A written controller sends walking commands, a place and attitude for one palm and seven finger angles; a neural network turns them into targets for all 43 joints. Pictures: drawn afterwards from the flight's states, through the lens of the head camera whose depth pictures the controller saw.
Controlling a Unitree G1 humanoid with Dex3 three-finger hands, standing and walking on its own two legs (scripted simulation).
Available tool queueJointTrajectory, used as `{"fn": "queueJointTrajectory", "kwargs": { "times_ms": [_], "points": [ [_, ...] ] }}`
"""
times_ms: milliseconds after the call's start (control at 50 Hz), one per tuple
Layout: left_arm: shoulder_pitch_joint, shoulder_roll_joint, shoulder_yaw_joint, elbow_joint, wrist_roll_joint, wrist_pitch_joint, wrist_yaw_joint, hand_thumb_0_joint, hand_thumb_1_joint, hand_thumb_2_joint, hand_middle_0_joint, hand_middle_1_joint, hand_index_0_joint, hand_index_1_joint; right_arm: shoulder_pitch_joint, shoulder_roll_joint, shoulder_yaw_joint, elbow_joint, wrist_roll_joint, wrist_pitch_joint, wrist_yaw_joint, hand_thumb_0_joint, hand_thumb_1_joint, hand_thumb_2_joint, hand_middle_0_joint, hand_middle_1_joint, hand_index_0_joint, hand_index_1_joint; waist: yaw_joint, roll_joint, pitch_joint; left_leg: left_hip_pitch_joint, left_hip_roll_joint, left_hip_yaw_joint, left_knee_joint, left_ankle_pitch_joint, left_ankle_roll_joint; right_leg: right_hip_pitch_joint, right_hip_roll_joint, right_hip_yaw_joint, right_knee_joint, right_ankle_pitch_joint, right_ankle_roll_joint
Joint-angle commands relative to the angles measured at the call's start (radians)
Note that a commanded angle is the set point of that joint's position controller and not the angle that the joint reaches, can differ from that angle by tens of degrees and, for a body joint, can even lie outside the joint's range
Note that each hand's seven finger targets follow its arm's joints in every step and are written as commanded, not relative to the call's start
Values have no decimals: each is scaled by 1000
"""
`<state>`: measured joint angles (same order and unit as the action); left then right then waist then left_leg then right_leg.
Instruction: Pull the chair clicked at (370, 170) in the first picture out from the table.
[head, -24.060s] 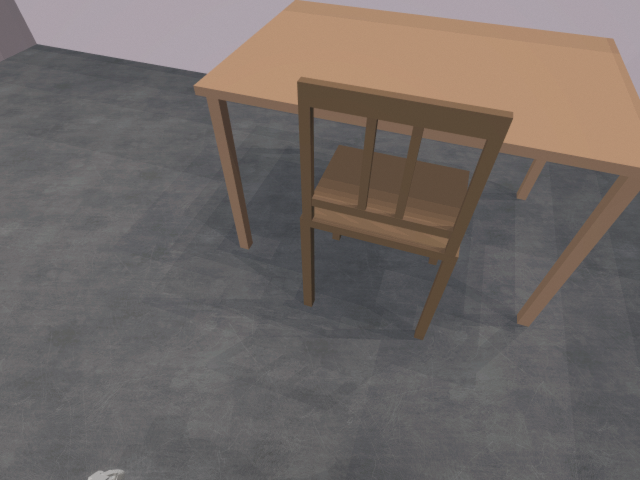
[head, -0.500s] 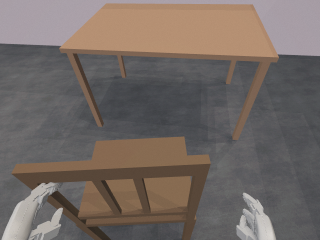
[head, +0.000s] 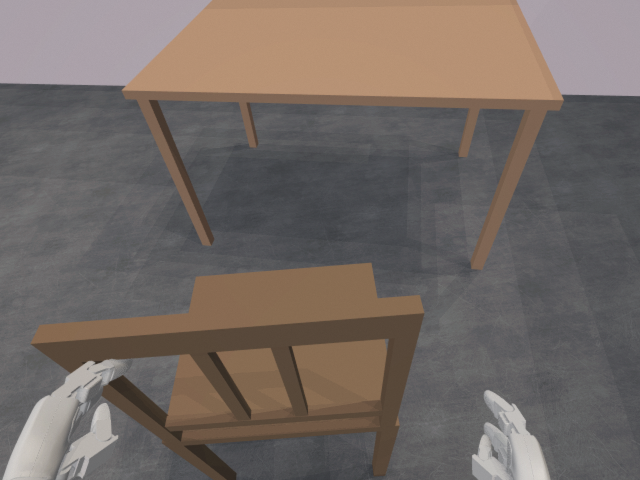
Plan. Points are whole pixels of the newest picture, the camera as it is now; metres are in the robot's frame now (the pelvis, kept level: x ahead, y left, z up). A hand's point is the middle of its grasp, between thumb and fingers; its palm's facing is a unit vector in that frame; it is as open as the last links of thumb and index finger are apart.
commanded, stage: step back with the hand held close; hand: left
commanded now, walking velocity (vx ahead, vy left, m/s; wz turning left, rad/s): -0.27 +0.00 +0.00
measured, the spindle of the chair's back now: (225, 386) +0.24 +0.19 -0.08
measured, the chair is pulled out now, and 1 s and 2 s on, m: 0.62 0.61 0.61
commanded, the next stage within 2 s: stop stepping back and stand still in 0.76 s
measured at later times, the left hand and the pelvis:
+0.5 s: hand out of the picture +0.10 +0.29 +0.21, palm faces +0.50 -0.70 -0.51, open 7.2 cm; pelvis -0.11 +0.03 +0.00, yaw -3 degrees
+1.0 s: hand out of the picture -0.01 +0.30 +0.17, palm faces +0.39 -0.79 -0.48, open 7.4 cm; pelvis -0.21 +0.05 +0.00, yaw -2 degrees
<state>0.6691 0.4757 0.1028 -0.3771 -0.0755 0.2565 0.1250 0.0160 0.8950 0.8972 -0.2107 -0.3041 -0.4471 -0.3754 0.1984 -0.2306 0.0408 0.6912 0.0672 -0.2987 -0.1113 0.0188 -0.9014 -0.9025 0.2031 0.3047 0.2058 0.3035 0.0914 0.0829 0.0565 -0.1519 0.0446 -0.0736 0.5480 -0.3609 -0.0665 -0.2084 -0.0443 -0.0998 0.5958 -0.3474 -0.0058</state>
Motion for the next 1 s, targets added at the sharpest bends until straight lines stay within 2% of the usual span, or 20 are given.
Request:
{"fn": "queueJointTrajectory", "kwargs": {
  "times_ms": [0, 40, 160, 240, 260, 340, 400, 420, 460, 500, 560, 580, 620, 720, 760, 780, 820, 860, 900, 980],
  "points": [
    [-460, 298, 407, -484, -19, -308, 52, 0, 900, 900, -200, -300, -200, -300, -47, -104, -60, -214, 26, 49, -17, 0, -900, -900, 200, 300, 200, 300, -66, -45, -124, 20, 17, 54, -39, 408, 56, 72, -87, 111, -142, 677, -10],
    [-426, 306, 420, -502, -16, -325, 51, 0, 900, 900, -200, -300, -200, -300, -68, -100, -57, -232, 25, 69, -23, 0, -900, -900, 200, 300, 200, 300, -59, 61, -196, 64, 24, 62, -56, 468, 57, 113, -96, 114, -119, 716, -9],
    [-277, 339, 464, -648, -15, -367, 75, 0, 900, 900, -200, -300, -200, -300, -101, -107, -71, -272, 11, 126, -19, 0, -900, -900, 200, 300, 200, 300, -47, 148, -325, 45, 74, 18, -87, 599, 65, 227, -76, 79, -55, 651, 6],
    [-162, 329, 501, -647, -14, -393, 82, 0, 900, 900, -200, -300, -200, -300, -107, -97, -76, -278, 5, 131, -21, 0, -900, -900, 200, 300, 200, 300, -37, 170, -320, -27, 79, 4, -104, 407, 71, 204, -73, 86, -70, 508, 9],
    [-181, 341, 525, -650, -10, -414, 86, 0, 900, 900, -200, -300, -200, -300, -109, -104, -81, -268, -3, 132, -27, 0, -900, -900, 200, 300, 200, 300, -47, 138, -283, -83, 88, -8, -116, 347, 73, 190, -75, 92, -70, 481, 14],
    [-49, 203, 544, -323, 17, -447, 81, 0, 900, 900, -200, -300, -200, -300, -93, -85, -88, -224, -25, 127, -15, 0, -900, -900, 200, 300, 200, 300, -60, -29, -204, -164, 44, 32, -91, 44, 63, 59, -100, 148, -182, 207, -4],
    [-101, 116, 462, -134, 38, -430, 74, 0, 900, 900, -200, -300, -200, -300, -82, -95, -105, -187, -30, 157, 7, 0, -900, -900, 200, 300, 200, 300, -82, -240, -98, -78, -28, 84, 184, -94, 49, -287, -199, 253, -386, -206, -62],
    [-81, 75, 428, -62, 40, -418, 71, 0, 900, 900, -200, -300, -200, -300, -103, -93, -103, -172, -30, 164, 11, 0, -900, -900, 200, 300, 200, 300, -88, -239, -65, -51, -27, 81, 216, -82, 56, -367, -204, 264, -410, -246, -78],
    [-169, 69, 382, -90, 49, -410, 66, 0, 900, 900, -200, -300, -200, -300, -95, -92, -84, -185, -28, 180, 19, 0, -900, -900, 200, 300, 200, 300, -101, -312, -44, -89, -1, 49, 138, -95, 73, -378, -185, 190, -362, -260, -59],
    [-206, 80, 377, -143, 56, -401, 65, 0, 900, 900, -200, -300, -200, -300, -101, -98, -73, -217, -26, 189, 9, 0, -900, -900, 200, 300, 200, 300, -94, -257, -17, -191, 31, -8, -61, -162, 97, -304, -106, 144, -288, -303, -11],
    [-262, 129, 407, -363, 78, -430, 78, 0, 900, 900, -200, -300, -200, -300, -119, -118, -69, -275, -30, 163, -4, 0, -900, -900, 200, 300, 200, 300, -87, 134, -32, -539, 183, -195, -396, -415, 172, 33, 20, 77, 115, -115, 39],
    [-265, 132, 415, -400, 82, -445, 74, 0, 900, 900, -200, -300, -200, -300, -121, -111, -77, -285, -36, 153, -5, 0, -900, -900, 200, 300, 200, 300, -81, 191, -57, -622, 222, -236, -434, -459, 193, 129, 39, 70, 264, -29, 48],
    [-267, 211, 479, -485, 97, -477, 76, 0, 900, 900, -200, -300, -200, -300, -128, -102, -86, -286, -41, 128, 0, 0, -900, -900, 200, 300, 200, 300, -70, 199, -85, -604, 214, -197, -378, -351, 208, 156, 33, 90, 299, 15, 43],
    [-101, 182, 525, -412, 49, -539, 55, 0, 900, 900, -200, -300, -200, -300, -48, -102, -81, -201, -56, 64, 5, 0, -900, -900, 200, 300, 200, 300, -69, 268, -75, -327, 168, -143, -283, -211, 181, 26, 41, 52, -34, -23, 8],
    [-170, 152, 500, -373, 37, -561, 43, 0, 900, 900, -200, -300, -200, -300, -43, -105, -77, -157, -69, 47, 7, 0, -900, -900, 200, 300, 200, 300, -81, 185, -93, -176, 168, -142, -202, 35, 162, -29, 32, 69, -202, 39, 3],
    [-183, 152, 491, -351, 36, -569, 39, 0, 900, 900, -200, -300, -200, -300, -39, -100, -79, -152, -70, 48, 10, 0, -900, -900, 200, 300, 200, 300, -75, 123, -157, -45, 150, -118, -109, 320, 146, -32, 21, 91, -281, 185, -1],
    [-163, 128, 433, -322, 17, -546, 15, 0, 900, 900, -200, -300, -200, -300, -45, -114, -111, -145, -39, 55, 18, 0, -900, -900, 200, 300, 200, 300, -69, -134, -268, 85, 71, 9, 43, 326, 83, -87, -30, 147, -246, 313, -30],
    [-156, 117, 409, -279, 6, -524, 19, 0, 900, 900, -200, -300, -200, -300, -63, -109, -113, -166, -31, 82, 17, 0, -900, -900, 200, 300, 200, 300, -98, -246, -199, 60, -7, 53, 249, 107, 55, -256, -192, 276, -307, 225, -100],
    [-182, 125, 428, -259, 10, -481, 35, 0, 900, 900, -200, -300, -200, -300, -90, -82, -94, -161, -40, 109, 20, 0, -900, -900, 200, 300, 200, 300, -110, -274, -122, -52, -19, 26, 270, 52, 52, -263, -216, 261, -310, 123, -117],
    [-197, 119, 441, -273, 25, -475, 38, 0, 900, 900, -200, -300, -200, -300, -112, -98, -87, -185, -41, 110, 3, 0, -900, -900, 200, 300, 200, 300, -97, -125, -63, -99, 61, -57, -145, 224, 94, -74, -50, 182, -193, 174, -19]
  ]
}}
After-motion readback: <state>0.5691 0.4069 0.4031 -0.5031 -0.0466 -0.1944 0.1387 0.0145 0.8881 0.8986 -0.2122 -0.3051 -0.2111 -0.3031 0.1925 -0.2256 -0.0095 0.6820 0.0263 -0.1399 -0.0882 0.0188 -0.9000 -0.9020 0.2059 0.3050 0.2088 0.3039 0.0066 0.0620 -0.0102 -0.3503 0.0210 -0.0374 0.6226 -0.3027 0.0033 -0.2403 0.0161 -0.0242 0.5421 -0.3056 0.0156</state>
